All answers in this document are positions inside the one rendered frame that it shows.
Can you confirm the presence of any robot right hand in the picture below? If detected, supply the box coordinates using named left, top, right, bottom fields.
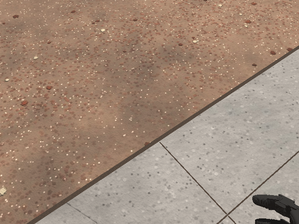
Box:
left=252, top=194, right=299, bottom=224

